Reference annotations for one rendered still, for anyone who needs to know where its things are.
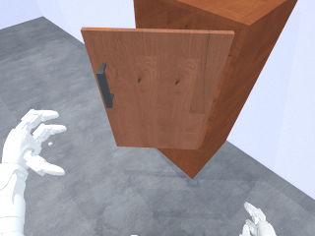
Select robot right hand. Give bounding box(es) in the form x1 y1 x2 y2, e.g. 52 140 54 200
239 202 277 236

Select robot left hand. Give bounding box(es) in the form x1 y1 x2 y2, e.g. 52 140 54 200
1 109 67 176

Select left robot forearm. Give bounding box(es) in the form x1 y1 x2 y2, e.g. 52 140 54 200
0 162 29 236

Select handle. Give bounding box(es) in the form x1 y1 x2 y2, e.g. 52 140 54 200
96 62 114 108

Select cupboard door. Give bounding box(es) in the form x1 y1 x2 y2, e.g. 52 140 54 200
81 27 235 149

